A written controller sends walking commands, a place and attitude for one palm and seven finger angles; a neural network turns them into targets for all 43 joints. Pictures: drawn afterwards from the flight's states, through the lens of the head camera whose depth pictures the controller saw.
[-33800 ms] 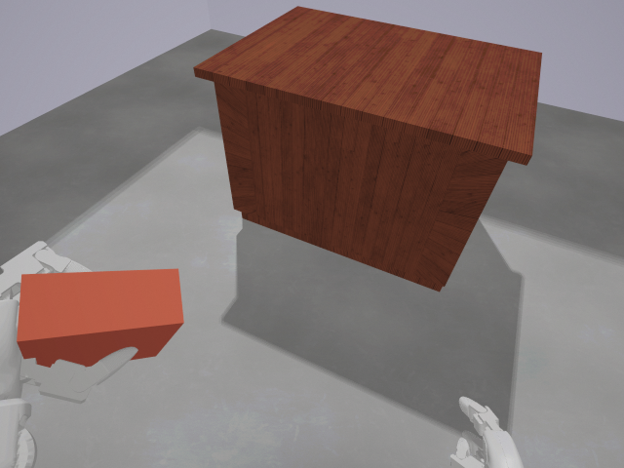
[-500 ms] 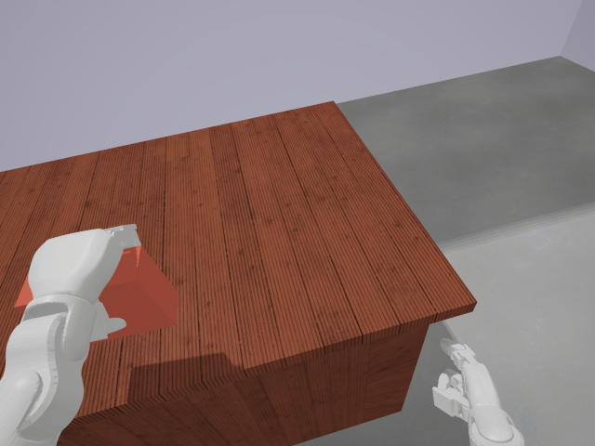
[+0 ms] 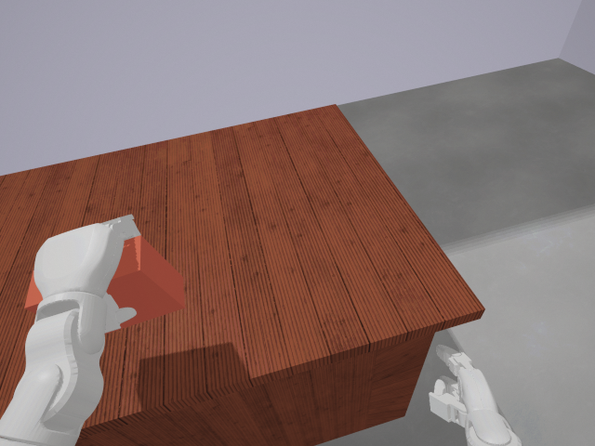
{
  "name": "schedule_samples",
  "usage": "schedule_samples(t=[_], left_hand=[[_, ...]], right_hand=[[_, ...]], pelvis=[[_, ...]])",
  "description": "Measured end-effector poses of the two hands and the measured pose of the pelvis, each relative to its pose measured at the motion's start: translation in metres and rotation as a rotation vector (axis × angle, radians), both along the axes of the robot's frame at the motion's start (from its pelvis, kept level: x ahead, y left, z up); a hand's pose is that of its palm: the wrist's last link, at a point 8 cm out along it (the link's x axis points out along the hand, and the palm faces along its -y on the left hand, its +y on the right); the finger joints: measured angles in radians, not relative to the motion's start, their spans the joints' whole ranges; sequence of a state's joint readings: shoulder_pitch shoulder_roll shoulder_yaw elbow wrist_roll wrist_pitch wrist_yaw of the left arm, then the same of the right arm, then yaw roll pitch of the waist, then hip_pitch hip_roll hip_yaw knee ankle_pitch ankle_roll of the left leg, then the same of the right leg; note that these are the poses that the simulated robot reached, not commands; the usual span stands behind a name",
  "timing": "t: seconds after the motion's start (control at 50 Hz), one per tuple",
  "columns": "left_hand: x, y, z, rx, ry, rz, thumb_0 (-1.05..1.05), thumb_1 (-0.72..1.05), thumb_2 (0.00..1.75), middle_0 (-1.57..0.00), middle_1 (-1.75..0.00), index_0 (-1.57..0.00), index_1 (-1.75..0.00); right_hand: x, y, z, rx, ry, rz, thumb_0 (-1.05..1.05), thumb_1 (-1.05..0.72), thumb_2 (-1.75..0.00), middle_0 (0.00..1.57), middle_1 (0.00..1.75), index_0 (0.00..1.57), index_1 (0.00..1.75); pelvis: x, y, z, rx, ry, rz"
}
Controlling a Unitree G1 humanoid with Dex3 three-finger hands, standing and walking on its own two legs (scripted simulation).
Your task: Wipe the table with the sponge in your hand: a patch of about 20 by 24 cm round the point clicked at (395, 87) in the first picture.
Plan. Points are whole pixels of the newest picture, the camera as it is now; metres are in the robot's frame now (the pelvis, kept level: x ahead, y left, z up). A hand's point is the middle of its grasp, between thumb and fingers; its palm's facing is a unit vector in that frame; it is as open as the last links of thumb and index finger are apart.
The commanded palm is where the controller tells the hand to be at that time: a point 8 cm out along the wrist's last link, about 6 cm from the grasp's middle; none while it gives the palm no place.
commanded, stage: move the sponge above the wiping area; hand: left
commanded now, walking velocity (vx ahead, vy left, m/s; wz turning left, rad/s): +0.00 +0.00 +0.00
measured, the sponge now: (122, 296) +0.25 +0.30 +0.09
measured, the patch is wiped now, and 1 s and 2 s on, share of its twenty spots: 0.00 0.00 0.00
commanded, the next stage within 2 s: none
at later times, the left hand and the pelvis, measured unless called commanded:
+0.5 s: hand (119, 289) +0.24 +0.29 +0.11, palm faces +0.09 -0.11 -0.99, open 9.6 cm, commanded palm +0.21 +0.26 +0.16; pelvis +0.00 +0.00 +0.00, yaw +0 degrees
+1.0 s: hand (146, 302) +0.25 +0.27 +0.07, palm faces -0.07 -0.14 -0.99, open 9.6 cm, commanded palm +0.24 +0.26 +0.14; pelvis +0.00 -0.01 +0.00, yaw +1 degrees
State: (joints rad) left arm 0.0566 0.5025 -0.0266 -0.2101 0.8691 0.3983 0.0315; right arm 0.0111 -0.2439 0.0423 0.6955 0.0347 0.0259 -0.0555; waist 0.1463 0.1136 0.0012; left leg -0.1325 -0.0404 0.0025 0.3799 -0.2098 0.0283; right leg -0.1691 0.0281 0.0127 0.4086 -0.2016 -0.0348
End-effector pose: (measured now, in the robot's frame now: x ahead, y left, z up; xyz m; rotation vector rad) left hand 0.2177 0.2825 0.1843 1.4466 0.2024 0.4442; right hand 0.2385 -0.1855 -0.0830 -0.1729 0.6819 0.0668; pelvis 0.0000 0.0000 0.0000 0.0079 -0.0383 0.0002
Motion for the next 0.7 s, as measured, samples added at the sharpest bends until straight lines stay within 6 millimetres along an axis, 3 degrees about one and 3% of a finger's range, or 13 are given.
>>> schedule_samples(t=[0.1, 0.2, 0.28, 0.4, 0.5, 0.6, 0.7], left_hand=[[0.002, 0.005, -0.017, -0.07, 0.078, 0.082, 0.0, -0.46, 1.05, -0.79, -1.38, -0.78, -1.38], [0.005, -0.02, -0.042, -0.082, 0.189, -0.028, 0.0, -0.46, 1.05, -0.79, -1.38, -0.78, -1.38], [0.009, -0.033, -0.037, -0.02, 0.151, -0.118, 0.0, -0.46, 1.05, -0.79, -1.38, -0.78, -1.37], [0.01, -0.01, -0.012, 0.007, 0.023, -0.003, 0.0, -0.46, 1.05, -0.79, -1.38, -0.78, -1.37], [0.004, 0.001, -0.024, -0.062, 0.09, 0.116, 0.0, -0.46, 1.05, -0.79, -1.38, -0.78, -1.38], [0.005, -0.021, -0.054, -0.086, 0.234, 0.023, 0.0, -0.46, 1.05, -0.78, -1.38, -0.78, -1.38], [0.014, -0.039, -0.049, -0.017, 0.182, -0.122, 0.0, -0.46, 1.05, -0.79, -1.38, -0.78, -1.37]], right_hand=[[0.001, -0.001, 0.0, 0.004, 0.003, -0.006, 0.01, -0.91, -0.9, 0.2, 0.3, 0.22, 0.31], [0.001, -0.002, 0.0, -0.013, 0.001, -0.003, 0.01, -0.91, -0.9, 0.2, 0.3, 0.23, 0.31], [0.001, -0.001, 0.0, -0.024, 0.003, 0.0, 0.01, -0.91, -0.9, 0.2, 0.3, 0.22, 0.31], [0.002, -0.002, 0.002, 0.004, 0.015, -0.003, 0.01, -0.91, -0.9, 0.2, 0.3, 0.21, 0.3], [0.003, -0.005, 0.001, 0.013, 0.017, 0.0, 0.01, -0.91, -0.9, 0.2, 0.3, 0.23, 0.31], [0.003, -0.008, 0.0, -0.013, 0.006, 0.001, 0.01, -0.91, -0.9, 0.2, 0.3, 0.23, 0.31], [0.0, -0.009, 0.0, -0.036, 0.003, -0.009, 0.01, -0.91, -0.9, 0.2, 0.3, 0.22, 0.31]], pelvis=[[-0.001, 0.003, 0.0, 0.0, 0.008, 0.009], [-0.001, 0.005, 0.0, 0.002, 0.006, 0.008], [0.001, 0.004, 0.0, 0.002, 0.0, -0.001], [0.003, 0.0, 0.001, 0.001, 0.0, -0.009], [0.001, -0.001, 0.001, 0.001, 0.004, 0.006], [-0.002, -0.001, 0.0, 0.002, 0.006, 0.014], [0.0, -0.004, 0.0, 0.002, 0.003, 0.002]])
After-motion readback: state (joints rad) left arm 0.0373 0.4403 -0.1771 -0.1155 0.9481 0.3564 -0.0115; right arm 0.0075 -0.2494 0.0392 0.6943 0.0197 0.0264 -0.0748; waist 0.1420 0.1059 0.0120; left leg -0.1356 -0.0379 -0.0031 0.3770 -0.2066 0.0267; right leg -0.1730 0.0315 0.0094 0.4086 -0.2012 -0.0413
